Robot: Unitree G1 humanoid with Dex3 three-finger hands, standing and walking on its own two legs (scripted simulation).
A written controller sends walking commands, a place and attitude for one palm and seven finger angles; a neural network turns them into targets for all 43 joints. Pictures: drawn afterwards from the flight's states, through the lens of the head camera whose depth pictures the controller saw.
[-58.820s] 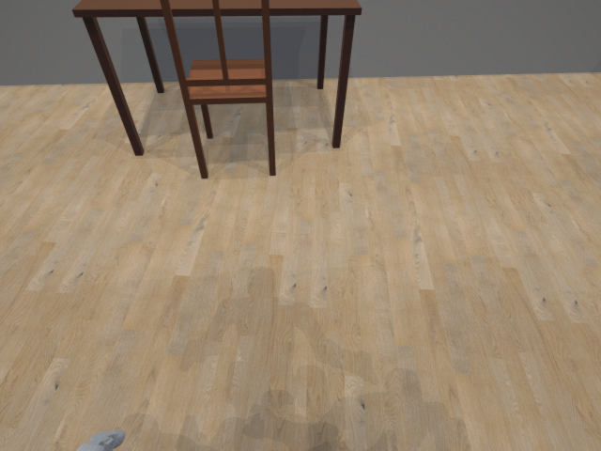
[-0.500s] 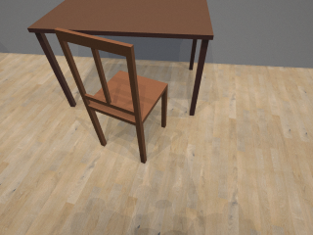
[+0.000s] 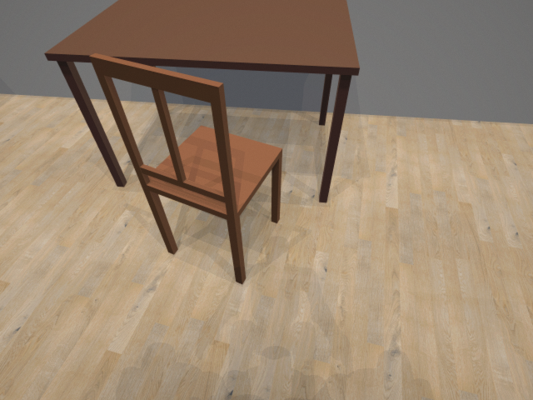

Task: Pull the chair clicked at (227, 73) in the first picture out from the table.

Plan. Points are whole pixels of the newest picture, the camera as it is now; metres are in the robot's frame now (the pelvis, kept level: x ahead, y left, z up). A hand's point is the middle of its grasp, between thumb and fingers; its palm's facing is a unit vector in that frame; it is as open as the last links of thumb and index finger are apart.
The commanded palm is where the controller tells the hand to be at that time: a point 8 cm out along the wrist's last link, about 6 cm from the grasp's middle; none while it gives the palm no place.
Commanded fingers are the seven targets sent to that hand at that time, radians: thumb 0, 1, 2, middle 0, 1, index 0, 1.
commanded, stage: look to check the result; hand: left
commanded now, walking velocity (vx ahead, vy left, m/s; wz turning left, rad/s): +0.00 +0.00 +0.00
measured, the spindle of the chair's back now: (170, 139) +0.80 +0.31 -0.09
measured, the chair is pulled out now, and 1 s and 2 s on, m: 0.24 0.24 0.24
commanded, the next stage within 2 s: take the last steps up to it in 0.08 s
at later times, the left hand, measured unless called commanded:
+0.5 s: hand out of the picture +0.04 +0.19 -0.18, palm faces -0.02 -0.97 -0.23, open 7.4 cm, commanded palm none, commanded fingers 0.00 0.90 0.90 -0.20 -0.30 -0.20 -0.30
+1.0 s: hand out of the picture +0.14 +0.20 -0.19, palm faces -0.02 -0.99 -0.17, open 7.4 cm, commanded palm none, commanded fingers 0.00 0.90 0.90 -0.20 -0.30 -0.20 -0.30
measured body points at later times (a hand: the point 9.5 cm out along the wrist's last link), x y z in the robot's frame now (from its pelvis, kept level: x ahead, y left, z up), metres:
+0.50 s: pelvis +0.04 -0.01 -0.01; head +0.03 -0.02 +0.44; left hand +0.05 +0.24 -0.16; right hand +0.02 -0.24 -0.17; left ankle +0.01 +0.12 -0.75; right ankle +0.03 -0.10 -0.75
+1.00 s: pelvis +0.15 +0.02 -0.01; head +0.17 +0.03 +0.44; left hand +0.14 +0.25 -0.18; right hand +0.18 -0.21 -0.16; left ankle +0.20 +0.14 -0.75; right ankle +0.11 -0.09 -0.71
